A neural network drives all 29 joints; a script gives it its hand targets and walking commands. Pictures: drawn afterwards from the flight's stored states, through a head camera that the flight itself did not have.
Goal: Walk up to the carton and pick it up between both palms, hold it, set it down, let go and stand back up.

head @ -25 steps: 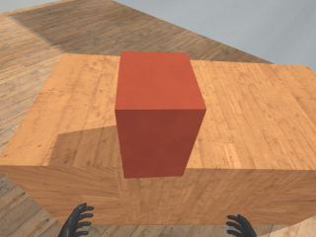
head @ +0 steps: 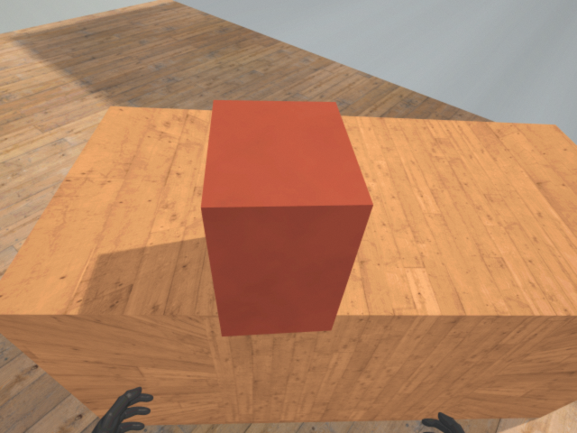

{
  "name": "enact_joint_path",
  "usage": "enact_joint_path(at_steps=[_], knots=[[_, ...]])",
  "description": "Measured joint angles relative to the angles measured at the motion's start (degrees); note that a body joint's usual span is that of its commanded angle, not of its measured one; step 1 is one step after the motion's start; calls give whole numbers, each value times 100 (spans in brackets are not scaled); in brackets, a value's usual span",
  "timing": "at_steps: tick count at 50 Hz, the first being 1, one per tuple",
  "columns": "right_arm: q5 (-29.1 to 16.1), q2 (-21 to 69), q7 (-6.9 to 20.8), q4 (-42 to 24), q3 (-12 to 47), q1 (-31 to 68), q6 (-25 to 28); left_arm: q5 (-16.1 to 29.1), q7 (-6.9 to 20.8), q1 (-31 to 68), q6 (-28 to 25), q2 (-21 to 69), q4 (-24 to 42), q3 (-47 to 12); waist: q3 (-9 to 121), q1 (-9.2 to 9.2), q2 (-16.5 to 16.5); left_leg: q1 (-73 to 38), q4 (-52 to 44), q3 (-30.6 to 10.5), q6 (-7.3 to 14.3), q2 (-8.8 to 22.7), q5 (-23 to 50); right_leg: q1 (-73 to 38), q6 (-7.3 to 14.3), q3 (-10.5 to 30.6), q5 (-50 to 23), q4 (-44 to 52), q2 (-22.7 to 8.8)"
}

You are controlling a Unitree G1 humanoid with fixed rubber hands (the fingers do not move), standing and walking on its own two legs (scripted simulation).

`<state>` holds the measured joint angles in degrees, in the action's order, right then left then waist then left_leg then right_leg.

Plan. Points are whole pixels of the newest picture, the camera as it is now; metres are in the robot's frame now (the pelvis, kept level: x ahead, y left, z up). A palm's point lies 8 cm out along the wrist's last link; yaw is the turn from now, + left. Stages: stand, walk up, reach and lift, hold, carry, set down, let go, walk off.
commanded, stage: stand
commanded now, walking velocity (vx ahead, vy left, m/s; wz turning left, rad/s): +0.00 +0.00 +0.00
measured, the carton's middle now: (276, 223) +0.43 +0.05 +0.07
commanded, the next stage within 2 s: none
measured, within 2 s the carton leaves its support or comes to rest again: neither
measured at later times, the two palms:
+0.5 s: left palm out of the picture +0.11 +0.30 -0.10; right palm out of the picture +0.14 -0.24 -0.08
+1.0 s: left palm out of the picture +0.11 +0.30 -0.10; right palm out of the picture +0.13 -0.24 -0.08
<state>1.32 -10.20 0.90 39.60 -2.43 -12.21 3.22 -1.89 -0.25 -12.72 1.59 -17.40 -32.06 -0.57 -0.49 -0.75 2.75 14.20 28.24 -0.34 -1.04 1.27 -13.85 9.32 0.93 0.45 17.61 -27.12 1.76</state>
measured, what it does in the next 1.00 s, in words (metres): stands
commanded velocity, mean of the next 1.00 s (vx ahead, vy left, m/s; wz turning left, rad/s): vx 0.00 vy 0.00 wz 0.00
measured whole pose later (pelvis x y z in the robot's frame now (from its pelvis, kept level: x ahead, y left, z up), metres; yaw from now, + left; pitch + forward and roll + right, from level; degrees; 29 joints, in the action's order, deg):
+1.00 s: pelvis +0.00 +0.01 +0.00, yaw +0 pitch -1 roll -1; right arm 1.3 -12.6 0.9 39.8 -2.4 -12.2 0.6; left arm -1.4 0.0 -14.6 -1.6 -21.9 -41.7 -0.6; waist -0.5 -0.7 2.4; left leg 14.2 30.6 -0.3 -0.5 1.3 -15.3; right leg 8.3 0.9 0.5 17.9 -27.3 1.8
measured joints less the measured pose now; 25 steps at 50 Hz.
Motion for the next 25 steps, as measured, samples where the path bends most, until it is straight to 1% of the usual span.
enact_joint_path(at_steps=[6, 13, 25], knots=[[0, -173, 0, -3, 1, 0, -124, -34, 18, -138, -126, -319, -329, -1, 0, -1, -14, 1, 118, 0, 6, 0, -90, -44, 1, 1, 35, -20, 0], [0, -239, 0, -4, 1, 0, -206, -8, 20, -188, -195, -477, -609, -1, 0, 0, -15, 2, 191, 0, 28, 0, -148, -78, 1, 2, 53, -20, 1], [0, -239, 0, -4, 1, 0, -264, 27, 22, -209, -255, -470, -741, -2, 0, -1, -16, 2, 231, 0, 36, 0, -156, -97, 1, 2, 43, -20, 1]])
